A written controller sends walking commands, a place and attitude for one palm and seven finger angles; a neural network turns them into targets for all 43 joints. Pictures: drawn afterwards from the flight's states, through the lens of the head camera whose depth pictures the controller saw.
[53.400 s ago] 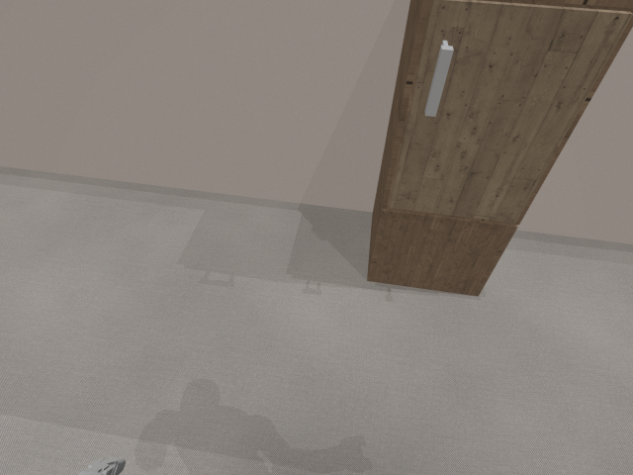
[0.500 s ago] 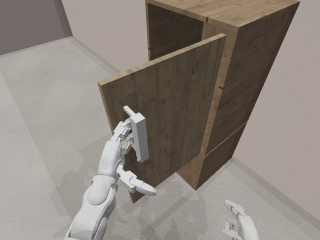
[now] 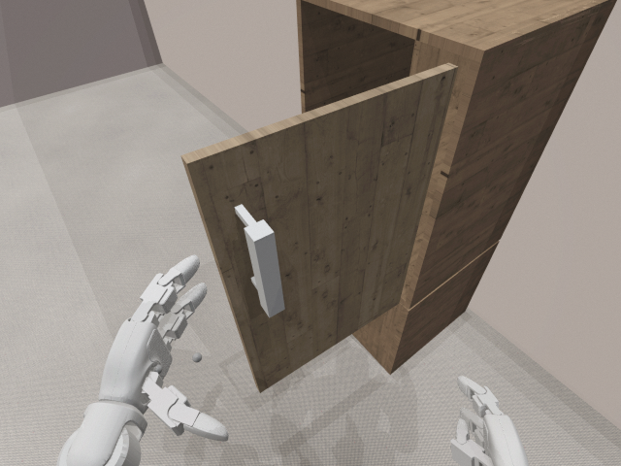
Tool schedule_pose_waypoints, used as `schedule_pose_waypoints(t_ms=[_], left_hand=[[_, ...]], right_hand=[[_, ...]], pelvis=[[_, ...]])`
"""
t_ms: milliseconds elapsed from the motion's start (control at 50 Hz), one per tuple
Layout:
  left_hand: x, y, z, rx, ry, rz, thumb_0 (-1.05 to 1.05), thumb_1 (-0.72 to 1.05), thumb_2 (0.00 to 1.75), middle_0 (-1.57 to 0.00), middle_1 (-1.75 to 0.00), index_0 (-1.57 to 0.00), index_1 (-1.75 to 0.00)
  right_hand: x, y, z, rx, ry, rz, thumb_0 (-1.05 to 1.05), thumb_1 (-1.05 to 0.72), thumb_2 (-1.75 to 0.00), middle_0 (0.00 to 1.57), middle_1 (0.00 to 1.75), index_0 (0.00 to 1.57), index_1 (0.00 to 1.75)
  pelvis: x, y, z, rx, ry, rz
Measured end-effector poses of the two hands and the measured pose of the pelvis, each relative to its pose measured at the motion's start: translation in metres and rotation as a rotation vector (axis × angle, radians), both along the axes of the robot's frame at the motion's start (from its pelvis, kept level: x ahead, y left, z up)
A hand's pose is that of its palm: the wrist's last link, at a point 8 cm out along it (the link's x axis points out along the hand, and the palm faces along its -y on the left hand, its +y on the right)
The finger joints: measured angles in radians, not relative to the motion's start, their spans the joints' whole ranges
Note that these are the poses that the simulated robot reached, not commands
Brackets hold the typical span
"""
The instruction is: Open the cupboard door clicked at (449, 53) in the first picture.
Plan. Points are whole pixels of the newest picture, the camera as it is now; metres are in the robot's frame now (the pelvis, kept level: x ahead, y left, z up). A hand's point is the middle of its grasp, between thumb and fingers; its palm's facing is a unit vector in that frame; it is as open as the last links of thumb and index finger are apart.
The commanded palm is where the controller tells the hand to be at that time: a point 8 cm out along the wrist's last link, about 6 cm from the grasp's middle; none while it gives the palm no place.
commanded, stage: slide the hand sideways off the handle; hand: left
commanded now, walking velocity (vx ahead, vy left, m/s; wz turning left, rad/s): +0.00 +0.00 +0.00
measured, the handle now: (258, 262) +0.34 +0.11 +0.11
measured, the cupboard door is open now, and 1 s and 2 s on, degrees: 86 86 86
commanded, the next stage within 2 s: draw the hand back to the body in 0.14 s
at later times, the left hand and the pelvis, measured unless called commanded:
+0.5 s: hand (165, 356) +0.20 +0.18 +0.11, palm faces -0.02 -1.00 -0.08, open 16.3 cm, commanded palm +0.17 +0.23 +0.12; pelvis +0.00 +0.02 +0.00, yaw +0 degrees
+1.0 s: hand (93, 345) +0.20 +0.24 +0.13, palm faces +0.30 -0.90 -0.32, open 14.3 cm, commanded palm +0.15 +0.29 +0.15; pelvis +0.00 +0.03 +0.01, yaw +0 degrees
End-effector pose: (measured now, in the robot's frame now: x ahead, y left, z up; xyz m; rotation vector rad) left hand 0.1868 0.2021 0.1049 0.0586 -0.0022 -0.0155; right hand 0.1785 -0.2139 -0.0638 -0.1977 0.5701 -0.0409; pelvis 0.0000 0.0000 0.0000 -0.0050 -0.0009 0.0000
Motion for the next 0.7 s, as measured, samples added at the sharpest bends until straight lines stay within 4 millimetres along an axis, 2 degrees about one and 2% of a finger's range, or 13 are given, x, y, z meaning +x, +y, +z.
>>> schedule_pose_waypoints(t_ms=[200, 400, 580, 700], left_hand=[[-0.01, 0.016, -0.006, -0.009, 0.011, -0.003, -0.01, -0.5, 0.3, -0.15, -0.3, -0.16, -0.31], [-0.004, 0.013, 0.006, 0.004, -0.034, -0.041, -0.01, -0.5, 0.3, -0.15, -0.3, -0.16, -0.3], [-0.012, 0.042, 0.016, 0.021, -0.02, 0.022, -0.01, -0.5, 0.3, -0.15, -0.3, -0.16, -0.31], [-0.016, 0.051, 0.024, 0.028, -0.03, 0.017, -0.01, -0.5, 0.3, -0.15, -0.3, -0.15, -0.3]], right_hand=[[-0.007, 0.008, -0.002, -0.004, -0.022, 0.004, 0.01, -0.9, -0.9, 0.2, 0.3, 0.21, 0.3], [-0.011, 0.022, 0.0, 0.006, -0.047, 0.005, 0.01, -0.9, -0.9, 0.2, 0.3, 0.21, 0.3], [-0.006, 0.03, 0.004, 0.01, -0.056, 0.01, 0.01, -0.9, -0.9, 0.21, 0.3, 0.21, 0.3], [0.002, 0.033, 0.01, -0.003, -0.078, 0.028, 0.01, -0.9, -0.9, 0.21, 0.3, 0.21, 0.3]], pelvis=[[-0.003, 0.008, -0.003, -0.005, 0.006, 0.006], [-0.005, 0.018, -0.004, -0.005, 0.005, 0.002], [-0.002, 0.023, -0.001, -0.011, -0.013, 0.0], [-0.002, 0.026, 0.0, -0.016, -0.024, 0.009]])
